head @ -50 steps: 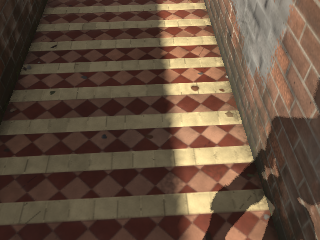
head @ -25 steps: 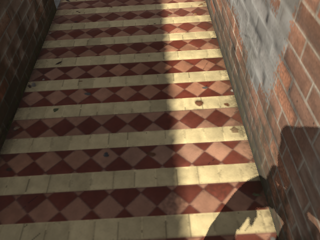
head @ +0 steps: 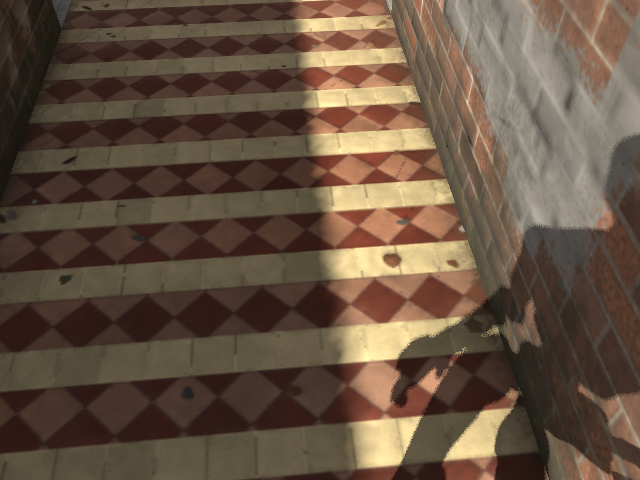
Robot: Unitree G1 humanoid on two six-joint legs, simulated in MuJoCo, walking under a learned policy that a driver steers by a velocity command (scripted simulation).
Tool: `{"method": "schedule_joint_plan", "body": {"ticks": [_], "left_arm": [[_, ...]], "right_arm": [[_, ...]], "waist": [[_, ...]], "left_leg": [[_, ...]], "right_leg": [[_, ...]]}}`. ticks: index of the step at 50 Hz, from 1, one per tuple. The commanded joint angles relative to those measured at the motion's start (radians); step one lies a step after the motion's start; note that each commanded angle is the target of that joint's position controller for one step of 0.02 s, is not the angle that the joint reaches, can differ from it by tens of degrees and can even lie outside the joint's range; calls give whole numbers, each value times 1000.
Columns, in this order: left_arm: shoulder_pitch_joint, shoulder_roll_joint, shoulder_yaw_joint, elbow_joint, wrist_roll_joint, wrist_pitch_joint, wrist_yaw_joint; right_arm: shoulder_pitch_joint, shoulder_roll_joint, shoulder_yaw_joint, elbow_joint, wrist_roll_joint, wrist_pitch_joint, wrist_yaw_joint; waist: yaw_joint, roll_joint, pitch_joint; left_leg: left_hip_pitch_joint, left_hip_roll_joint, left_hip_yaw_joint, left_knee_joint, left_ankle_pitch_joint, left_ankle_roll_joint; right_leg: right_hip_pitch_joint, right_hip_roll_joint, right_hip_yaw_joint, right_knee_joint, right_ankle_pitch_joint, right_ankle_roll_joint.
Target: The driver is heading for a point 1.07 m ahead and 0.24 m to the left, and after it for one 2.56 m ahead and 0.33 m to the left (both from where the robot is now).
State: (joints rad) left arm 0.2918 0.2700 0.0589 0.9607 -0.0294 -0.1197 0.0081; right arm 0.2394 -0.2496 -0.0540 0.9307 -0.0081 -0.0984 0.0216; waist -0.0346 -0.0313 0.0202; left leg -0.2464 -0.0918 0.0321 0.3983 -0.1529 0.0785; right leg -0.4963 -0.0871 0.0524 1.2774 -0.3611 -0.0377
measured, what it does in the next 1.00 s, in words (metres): walks ahead, turning left: right foot, then left foot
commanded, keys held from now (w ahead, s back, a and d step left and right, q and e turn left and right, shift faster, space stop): w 0.22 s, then w+q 0.78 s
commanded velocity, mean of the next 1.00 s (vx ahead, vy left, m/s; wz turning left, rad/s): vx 0.50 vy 0.00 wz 0.33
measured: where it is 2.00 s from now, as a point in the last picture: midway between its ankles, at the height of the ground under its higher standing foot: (201, 270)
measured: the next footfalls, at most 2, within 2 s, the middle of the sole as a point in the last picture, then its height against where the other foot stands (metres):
right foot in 0.34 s outside the picture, level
left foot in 0.88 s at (230, 429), level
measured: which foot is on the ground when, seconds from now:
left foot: down 0.00-0.36, up 0.38-0.86, down 0.88-1.00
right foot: up 0.00-0.32, down 0.34-0.86, up 0.88-1.00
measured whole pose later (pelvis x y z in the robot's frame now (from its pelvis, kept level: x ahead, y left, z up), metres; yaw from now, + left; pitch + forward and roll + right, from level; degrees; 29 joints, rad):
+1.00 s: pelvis +0.54 +0.10 -0.01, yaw +22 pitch +1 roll -1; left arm 0.17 0.29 0.06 0.84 -0.02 -0.12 0.01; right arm 0.22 -0.27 -0.08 0.79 0.03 -0.06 0.04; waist -0.01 -0.03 0.08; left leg -0.40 -0.07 0.03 0.56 -0.17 0.09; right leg -0.35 -0.07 0.02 1.23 -0.40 0.01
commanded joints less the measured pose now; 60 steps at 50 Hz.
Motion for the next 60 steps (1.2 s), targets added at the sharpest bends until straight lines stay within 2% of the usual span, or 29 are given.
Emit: {"method": "schedule_joint_plan", "body": {"ticks": [1,4,7,11,14,16,17,18,19,20,22,23,26,31,33,37,39,41,42,43,44,45,46,47,49,51,54,57,60], "left_arm": [[102,51,22,-29,13,20,13],[-46,74,24,-81,37,25,19],[-178,48,4,-111,25,14,2],[-316,58,-15,-146,12,2,-23],[-297,119,-1,-156,13,-14,-19],[-123,191,35,-116,13,-22,-6],[47,238,53,-80,25,-21,5],[199,342,83,-54,53,-11,6],[205,251,61,-44,56,-3,-2],[114,185,41,-74,44,-2,-5],[-35,131,27,-99,40,-2,-7],[-75,118,23,-99,43,-7,-5],[-68,144,33,-72,46,-6,2],[-31,172,43,-60,55,8,20],[-22,173,47,-57,64,7,25],[3,215,68,-66,33,25,26],[-7,206,69,-66,16,34,30],[-10,223,75,-78,1,46,27],[-34,240,79,-81,-4,55,26],[-47,222,70,-82,-2,63,21],[-16,171,51,-103,20,53,24],[132,23,6,-165,47,23,8],[10,124,17,-176,-6,-19,2],[-100,157,25,-206,-39,-35,4],[-152,132,18,-198,15,-42,11],[-108,132,27,-187,23,-12,-1],[-155,97,23,-209,45,13,-5],[-264,84,17,-227,32,19,4],[-321,61,7,-224,33,-3,-18]], "right_arm": [[-12,-77,-8,-26,2,-28,-1],[35,-121,-15,-7,4,-28,-19],[88,-142,-16,4,9,-24,-26],[187,-167,-22,37,22,-14,-19],[190,-178,-31,38,31,-2,-14],[157,-187,-34,25,18,10,-14],[144,-152,-18,2,7,11,-13],[275,-35,12,-11,23,-5,-12],[269,-62,8,-7,59,-26,-19],[213,-138,-13,-25,80,-34,-21],[120,-133,-21,-48,61,-20,-36],[119,-120,-29,-50,52,-4,-40],[137,-53,-28,-71,55,26,-39],[24,-53,-37,-140,43,35,-31],[-60,-37,-24,-169,49,37,-17],[-188,-28,-6,-236,53,43,12],[-199,-61,-15,-248,47,50,25],[-149,-101,-30,-264,51,65,34],[-48,-132,-49,-246,49,71,33],[129,-197,-86,-191,58,75,24],[246,-282,-121,-148,64,86,3],[181,-394,-133,-166,54,70,6],[188,-281,-99,-202,39,48,11],[164,-226,-82,-183,27,26,19],[66,-173,-70,-183,39,15,19],[19,-127,-58,-202,27,16,12],[60,-156,-66,-186,45,12,-17],[103,-173,-67,-168,35,13,-42],[118,-159,-56,-153,22,21,-46]], "waist": [[58,97,32],[34,84,75],[-11,78,83],[-66,57,110],[-25,80,86],[78,104,-46],[150,92,-183],[126,-135,-351],[130,-212,-376],[118,-169,-241],[73,-48,-77],[43,-45,-36],[11,-79,4],[18,-65,46],[31,-51,65],[58,-36,112],[55,-47,112],[28,-59,56],[-38,-64,2],[-127,-52,-100],[-148,84,-168],[17,398,-301],[-51,233,-404],[-64,164,-246],[-8,46,-109],[41,88,-97],[42,45,-47],[3,73,27],[-30,124,59]], "left_leg": [[-45,271,-258,-283,63,177],[-39,247,-199,-304,129,171],[4,221,-145,-310,150,145],[162,276,-154,-293,166,153],[269,310,-197,-213,349,133],[308,257,-174,6,608,93],[182,200,-143,230,477,54],[-186,52,-85,618,75,-22],[-347,25,-172,799,-436,-18],[-435,86,-205,888,-401,-10],[-414,167,-163,811,-245,-25],[-373,198,-169,764,-192,-30],[-384,220,-145,735,-109,-54],[-523,233,-122,635,113,-88],[-457,234,-67,497,210,-79],[-447,220,-12,329,192,-43],[-458,210,10,281,118,-14],[-336,161,62,266,29,32],[-199,116,88,253,-8,60],[44,39,108,226,7,93],[302,115,-83,196,33,123],[590,356,-697,13,-252,338],[620,417,-907,-174,-378,336],[542,406,-781,-173,-265,269],[282,334,-539,-145,-39,216],[180,275,-429,-177,75,210],[124,260,-363,-215,167,223],[110,238,-320,-247,82,194],[69,196,-251,-261,25,140]], "right_leg": [[-60,-72,22,-53,90,12],[-131,-74,5,-272,273,44],[-84,-41,-34,-539,424,45],[-93,-9,-63,-695,409,36],[-9,20,-51,-777,313,20],[218,73,-86,-844,301,-11],[480,-29,6,-804,336,-56],[861,-289,421,-834,186,-215],[871,-356,625,-956,106,-248],[757,-335,499,-977,62,-200],[515,-266,261,-1051,193,-141],[437,-236,185,-1087,236,-119],[375,-219,54,-1145,317,-125],[392,-202,-113,-1159,360,-114],[351,-162,-196,-1148,385,-96],[430,-202,-252,-1129,403,-77],[532,-233,-255,-1081,464,-64],[581,-247,-281,-979,706,-51],[569,-230,-303,-835,855,-39],[503,-166,-323,-603,914,-11],[285,-109,-310,-311,593,45],[-121,93,-189,54,-206,106],[-192,89,28,136,-224,82],[-282,50,22,126,-133,51],[-219,-27,37,-22,12,16],[-112,-53,52,-127,66,8],[-120,-31,26,-290,133,60],[-178,-2,14,-511,330,105],[-82,36,-31,-695,539,99]]}}
Over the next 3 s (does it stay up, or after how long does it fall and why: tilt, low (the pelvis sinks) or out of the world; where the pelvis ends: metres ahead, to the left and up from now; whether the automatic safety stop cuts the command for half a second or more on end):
stays up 1.10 0.28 0.00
